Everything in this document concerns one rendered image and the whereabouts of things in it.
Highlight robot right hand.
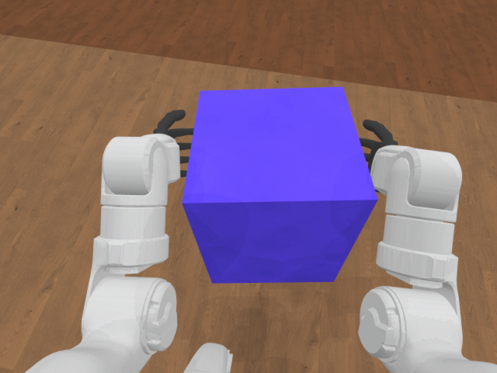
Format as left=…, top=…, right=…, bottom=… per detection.
left=359, top=120, right=398, bottom=192

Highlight robot left hand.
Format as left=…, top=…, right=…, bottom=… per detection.
left=153, top=110, right=194, bottom=177

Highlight left robot upper arm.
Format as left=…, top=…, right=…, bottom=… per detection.
left=25, top=276, right=177, bottom=373

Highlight robot left thigh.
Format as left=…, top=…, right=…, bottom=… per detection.
left=183, top=343, right=233, bottom=373

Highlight right robot forearm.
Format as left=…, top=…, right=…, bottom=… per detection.
left=370, top=145, right=463, bottom=349

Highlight left robot forearm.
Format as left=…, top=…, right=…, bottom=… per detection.
left=82, top=134, right=180, bottom=327

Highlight right robot upper arm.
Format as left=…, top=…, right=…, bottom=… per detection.
left=358, top=286, right=497, bottom=373

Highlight carton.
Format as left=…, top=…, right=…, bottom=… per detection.
left=182, top=87, right=378, bottom=284

